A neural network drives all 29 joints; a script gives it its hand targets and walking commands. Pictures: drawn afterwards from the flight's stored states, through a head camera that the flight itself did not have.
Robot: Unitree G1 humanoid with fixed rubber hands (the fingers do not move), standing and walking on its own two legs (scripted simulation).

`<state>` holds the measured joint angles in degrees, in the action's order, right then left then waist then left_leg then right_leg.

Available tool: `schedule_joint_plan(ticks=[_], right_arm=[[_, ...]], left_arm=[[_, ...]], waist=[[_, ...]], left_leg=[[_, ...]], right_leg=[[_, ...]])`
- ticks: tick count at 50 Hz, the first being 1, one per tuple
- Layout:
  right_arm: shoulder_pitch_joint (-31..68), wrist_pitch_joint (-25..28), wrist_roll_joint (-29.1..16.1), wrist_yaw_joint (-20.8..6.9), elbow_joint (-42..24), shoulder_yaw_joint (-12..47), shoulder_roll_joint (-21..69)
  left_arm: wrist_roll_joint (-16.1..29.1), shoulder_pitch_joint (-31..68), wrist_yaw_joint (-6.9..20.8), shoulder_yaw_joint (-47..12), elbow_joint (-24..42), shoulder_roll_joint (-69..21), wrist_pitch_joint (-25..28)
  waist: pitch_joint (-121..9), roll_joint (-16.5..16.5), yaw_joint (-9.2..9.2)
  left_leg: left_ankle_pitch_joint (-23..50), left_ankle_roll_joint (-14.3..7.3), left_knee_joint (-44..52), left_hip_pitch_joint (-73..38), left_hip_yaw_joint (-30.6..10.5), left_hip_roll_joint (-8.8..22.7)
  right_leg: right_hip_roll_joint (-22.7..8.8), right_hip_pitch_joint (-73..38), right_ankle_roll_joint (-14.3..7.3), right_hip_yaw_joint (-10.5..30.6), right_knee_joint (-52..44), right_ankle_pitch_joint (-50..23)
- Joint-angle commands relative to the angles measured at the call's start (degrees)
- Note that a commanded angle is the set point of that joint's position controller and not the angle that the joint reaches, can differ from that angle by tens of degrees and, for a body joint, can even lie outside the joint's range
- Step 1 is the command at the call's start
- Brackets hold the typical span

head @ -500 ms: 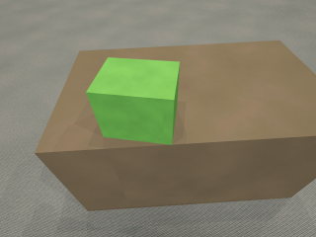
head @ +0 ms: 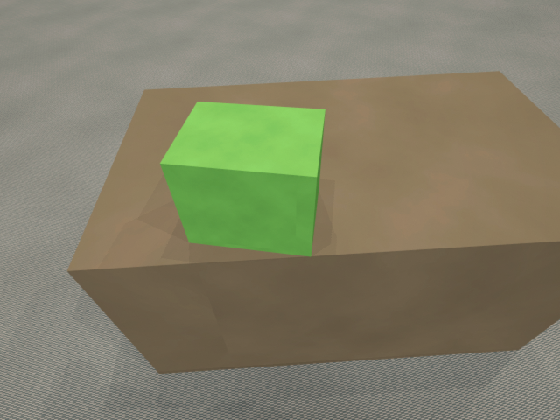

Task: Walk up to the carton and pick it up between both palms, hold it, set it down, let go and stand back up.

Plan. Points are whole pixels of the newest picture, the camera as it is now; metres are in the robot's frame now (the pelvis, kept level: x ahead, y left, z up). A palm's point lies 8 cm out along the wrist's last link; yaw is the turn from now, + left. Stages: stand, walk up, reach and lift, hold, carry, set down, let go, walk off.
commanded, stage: walk up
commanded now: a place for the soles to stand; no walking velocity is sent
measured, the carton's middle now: (254, 179) +0.56 +0.03 +0.02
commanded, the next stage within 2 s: none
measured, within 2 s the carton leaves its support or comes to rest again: neither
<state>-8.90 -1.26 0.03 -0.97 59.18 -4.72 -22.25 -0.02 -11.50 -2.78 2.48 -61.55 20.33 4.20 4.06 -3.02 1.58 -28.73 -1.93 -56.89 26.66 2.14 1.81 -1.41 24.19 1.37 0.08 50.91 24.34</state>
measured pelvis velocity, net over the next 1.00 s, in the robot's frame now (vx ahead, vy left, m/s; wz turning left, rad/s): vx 0.01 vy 0.03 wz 0.00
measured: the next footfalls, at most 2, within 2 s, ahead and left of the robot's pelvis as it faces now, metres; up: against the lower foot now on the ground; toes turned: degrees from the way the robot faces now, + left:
none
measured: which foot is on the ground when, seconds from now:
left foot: down 0.00-1.00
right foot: down 0.00-1.00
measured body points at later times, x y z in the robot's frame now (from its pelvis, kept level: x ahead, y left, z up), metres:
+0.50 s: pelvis +0.01 +0.02 +0.00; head +0.03 +0.02 +0.45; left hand +0.08 +0.34 -0.12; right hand +0.07 -0.30 -0.12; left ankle +0.04 +0.11 -0.69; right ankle +0.03 -0.14 -0.69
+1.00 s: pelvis +0.01 +0.03 +0.01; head +0.03 +0.02 +0.46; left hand +0.08 +0.34 -0.12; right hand +0.07 -0.29 -0.12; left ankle +0.04 +0.12 -0.69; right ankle +0.03 -0.13 -0.68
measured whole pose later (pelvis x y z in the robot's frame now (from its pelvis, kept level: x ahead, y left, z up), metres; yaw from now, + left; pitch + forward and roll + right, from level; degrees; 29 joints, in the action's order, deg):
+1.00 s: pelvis +0.01 +0.03 +0.01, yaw +0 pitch -1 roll -2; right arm -9.0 0.0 0.0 -1.0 59.6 -4.7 -21.7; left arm 0.0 -10.6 -2.8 2.4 -60.8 20.3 3.9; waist 3.5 -2.8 1.6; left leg -24.5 -2.4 -51.1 25.5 2.3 1.1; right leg -1.8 25.5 1.1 0.0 52.4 31.2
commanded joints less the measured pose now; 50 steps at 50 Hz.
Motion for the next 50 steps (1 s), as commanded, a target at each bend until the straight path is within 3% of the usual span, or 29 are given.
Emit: schedule_joint_plan(ticks=[1, 3, 4, 5, 6, 11, 14, 15, 16, 17, 19, 22, 23, 24, 25, 26, 28, 31, 34, 35, 37, 38, 40, 41, 44, 45, 46, 48, 50], right_arm=[[2.5, 1.4, 1.4, -0.6, -4.7, -3.2, -14.0], [-2.6, 2.2, 1.5, -0.8, -2.8, -3.1, -12.6], [-5.8, 2.6, 2.3, -0.5, -1.9, -4.0, -14.6], [-6.1, 3.2, 2.6, -0.2, -1.8, -4.5, -17.8], [-6.8, 3.2, 1.5, -0.1, -1.7, -4.2, -19.2], [-1.9, 3.3, 1.6, 0.7, -3.0, -3.0, -15.6], [5.8, 1.9, 1.2, 0.3, -5.7, -2.4, -14.6], [6.9, 1.8, 1.0, 0.0, -6.4, -1.8, -13.4], [7.6, 1.6, 1.2, 0.0, -7.4, -2.0, -10.8], [7.2, 1.4, 1.1, 0.4, -7.7, -2.0, -11.5], [7.6, 0.9, 1.5, 0.1, -6.6, -2.7, -13.5], [1.7, 2.3, 1.3, -0.6, -4.3, -2.8, -11.9], [-4.0, 3.0, 1.2, -0.3, -2.4, -3.2, -12.9], [-7.7, 3.5, 2.3, 0.2, -1.4, -4.0, -15.1], [-3.4, 3.7, 2.1, 0.1, -2.2, -3.9, -17.8], [-4.3, 3.5, 1.9, 0.0, -2.4, -4.0, -17.7], [-3.4, 3.5, 1.5, 0.6, -3.1, -3.3, -15.7], [-3.4, 3.1, 2.0, 0.8, -3.6, -2.4, -14.2], [2.0, 2.5, 1.3, 0.6, -5.4, -2.3, -14.0], [6.3, 2.2, 1.1, 0.2, -6.4, -2.1, -13.6], [7.5, 1.6, 0.9, 0.1, -8.5, -1.5, -10.6], [7.9, 1.0, 0.6, 0.3, -7.5, -2.1, -11.7], [6.9, 0.9, 1.8, 0.0, -7.6, -2.2, -13.1], [5.6, 1.4, 1.5, -0.3, -6.2, -2.8, -13.8], [-0.6, 2.2, 1.4, -0.8, -4.6, -2.8, -12.1], [-7.5, 3.1, 2.0, -0.2, -2.6, -3.3, -13.2], [-10.7, 3.7, 2.9, 0.3, -1.2, -4.7, -17.9], [-4.6, 3.5, 1.5, 0.3, -2.7, -3.9, -18.1], [-2.5, 3.7, 2.0, 0.8, -2.5, -2.9, -15.1]], left_arm=[[-2.2, 1.7, -2.0, 4.6, 4.6, 20.9, 1.8], [-2.1, 5.7, -1.4, 3.7, 5.0, 19.0, 1.4], [-1.6, 5.9, -1.2, 2.8, 4.7, 16.9, 0.9], [-1.3, 5.7, -0.8, 2.1, 5.7, 12.6, 0.2], [-0.9, 3.4, -1.1, 2.5, 4.6, 14.9, -0.3], [-0.4, -1.4, -1.0, 2.7, 3.7, 14.5, 0.6], [-0.4, -4.2, -1.0, 2.7, 2.4, 13.2, 1.4], [-1.1, -6.5, -1.4, 3.1, 2.4, 15.0, 1.9], [-2.5, -6.6, -1.9, 4.6, 2.2, 20.0, 2.4], [-1.8, -7.0, -1.8, 5.2, 2.7, 21.9, 2.3], [-1.8, -3.0, -2.1, 5.0, 4.0, 22.2, 2.1], [-1.7, 3.1, -2.0, 3.9, 5.3, 19.6, 1.6], [-1.2, 3.7, -1.7, 3.3, 5.0, 19.6, 1.1], [-0.9, 5.7, -1.4, 2.6, 5.9, 16.5, 0.8], [-0.1, 3.4, -1.1, 2.1, 5.5, 12.8, 0.4], [-0.6, 5.2, -1.6, 2.8, 6.0, 15.6, -0.4], [-0.6, 3.8, -1.0, 2.7, 5.3, 14.7, -0.3], [-0.3, 2.8, -1.2, 2.7, 5.3, 13.9, 0.5], [-0.5, -2.1, -1.3, 2.5, 4.3, 13.2, 0.9], [-0.6, -3.8, -1.5, 2.5, 3.8, 13.7, 1.4], [-2.1, -7.8, -2.2, 5.2, 4.0, 22.2, 2.2], [-1.7, -6.0, -2.1, 5.7, 3.7, 23.8, 2.0], [-1.5, -0.8, -2.3, 5.1, 5.8, 22.0, 2.0], [-1.7, 1.3, -2.3, 4.4, 4.8, 20.6, 1.7], [-1.8, 5.6, -1.6, 3.9, 5.8, 19.2, 1.2], [-1.7, 6.8, -1.4, 2.8, 5.8, 17.2, 0.6], [-0.7, 5.5, -1.1, 2.1, 6.1, 12.0, 0.3], [-0.6, 4.8, -1.5, 2.8, 4.4, 15.5, -0.4], [-0.5, 4.3, -0.8, 2.4, 4.5, 12.9, 0.0]], waist=[[-2.0, 10.4, -0.99], [-3.2, 9.4, 2.39], [-5.0, 6.4, 3.70], [-2.3, -10.1, 4.09], [-3.6, -4.8, 3.49], [-7.9, -3.3, -0.01], [-8.8, -3.3, -3.43], [-9.5, 4.9, -4.41], [-7.1, 12.4, -4.12], [-6.8, 13.9, -4.22], [-3.7, 8.7, -3.85], [-3.0, 10.3, 0.63], [-6.6, 8.1, 2.33], [-6.7, 1.0, 3.71], [-5.0, -8.3, 2.05], [-4.3, -5.6, 2.99], [-4.8, -1.3, 1.92], [-7.2, -6.2, 1.29], [-8.9, -1.3, -1.37], [-8.2, -2.0, -3.56], [-8.8, 11.6, -4.63], [-6.1, 16.2, -5.07], [-2.8, 9.4, -2.92], [-1.3, 7.5, -2.43], [-2.4, 14.4, 1.43], [-5.3, 6.2, 4.63], [-6.5, -11.5, 4.35], [-3.2, -1.4, 2.60], [-3.7, -1.7, 1.44]], left_leg=[[-7.2, 0.2, 2.1, 4.5, -6.6, 1.5], [2.7, -0.5, 14.6, -5.9, -4.8, 1.5], [-0.6, -1.1, 27.5, -13.8, -11.6, 4.9], [-4.3, -3.3, 37.5, -17.9, -29.1, 12.7], [-5.3, -6.3, 41.0, -16.5, -36.9, 17.8], [26.1, -7.9, 29.1, -21.6, -24.8, 14.8], [20.4, -7.9, 23.5, -10.5, -14.2, 11.0], [22.1, -3.8, 16.8, -2.9, -9.6, 7.6], [20.9, 0.3, 4.3, 6.2, -4.6, 2.6], [-0.7, 1.2, 1.3, 9.7, -3.9, 0.5], [-10.2, 2.1, -5.2, 9.0, -6.7, 1.7], [0.4, 1.0, 11.0, 2.2, -5.5, 2.1], [9.4, 1.2, 19.7, -7.8, -7.1, 3.3], [13.6, -1.2, 29.2, -15.9, -16.0, 8.7], [8.6, -5.7, 36.2, -20.2, -30.6, 14.0], [8.6, -6.6, 37.6, -18.1, -33.2, 17.2], [17.9, -7.7, 33.5, -21.6, -28.6, 15.6], [37.2, -8.6, 27.6, -24.8, -23.9, 15.1], [27.8, -7.5, 25.3, -14.9, -17.8, 13.7], [24.8, -5.4, 21.0, -8.5, -12.9, 10.3], [14.0, 1.3, 1.1, 9.4, -4.2, 0.5], [-7.4, 1.6, -1.9, 11.4, -5.1, 0.6], [-9.9, 1.7, -5.1, 10.7, -7.9, 1.6], [-9.9, 0.6, -3.4, 9.3, -8.2, 1.4], [-0.3, 0.6, 14.9, -3.8, -5.3, 2.3], [5.6, 0.4, 27.8, -15.8, -8.9, 3.4], [10.4, -2.0, 37.3, -21.8, -27.8, 13.1], [9.5, -5.7, 38.9, -18.4, -35.7, 18.0], [21.1, -8.1, 31.8, -21.5, -25.2, 14.1]], right_leg=[[-17.5, -3.4, -17.4, 30.7, -23.5, -1.5], [-12.2, 1.9, -13.0, 20.9, -17.3, -5.4], [-6.6, 7.1, -8.7, 12.1, -7.6, -8.3], [1.6, 17.7, -3.4, 0.5, 5.6, 0.6], [2.0, 17.4, -2.4, -0.2, 9.4, 9.6], [-1.6, 10.9, -2.9, 0.1, 3.4, 8.6], [-0.6, -6.5, -4.1, -3.6, -13.8, -5.1], [-2.6, -14.0, -5.4, 2.8, -17.6, -12.9], [-11.4, -16.1, -9.5, 22.4, -22.3, -14.1], [-18.9, -15.4, -16.0, 32.5, -23.0, -19.5], [-21.7, -9.4, -20.7, 34.1, -24.8, -7.5], [-16.5, -7.0, -16.5, 25.5, -17.4, -19.6], [-12.9, -2.6, -11.6, 17.6, -11.5, -22.2], [-5.8, 5.1, -6.3, 8.9, -1.7, -20.4], [2.6, 15.0, -3.0, -1.0, 6.4, 0.8], [1.0, 15.3, -3.0, 0.1, 9.8, 10.3], [0.1, 15.1, -2.8, 0.5, 8.0, 11.3], [-1.3, 12.0, -3.1, -0.5, 0.7, 8.6], [-0.5, -1.3, -3.5, -3.2, -9.0, -1.8], [-0.7, -7.9, -5.0, -1.5, -14.7, -8.4], [-15.9, -17.5, -12.8, 27.6, -23.4, -11.0], [-21.6, -15.7, -18.9, 35.0, -24.7, -15.3], [-22.3, -10.4, -21.1, 34.4, -24.6, -14.0], [-19.7, -7.3, -19.5, 31.9, -25.2, -5.3], [-13.7, -1.2, -13.6, 20.5, -17.6, -14.0], [-9.6, 4.8, -9.1, 13.5, -8.9, -17.7], [0.4, 13.3, -3.5, 1.9, 8.3, -4.5], [1.1, 14.9, -2.6, 1.6, 10.8, 10.5], [-0.6, 15.1, -2.8, 0.0, 7.6, 10.1]])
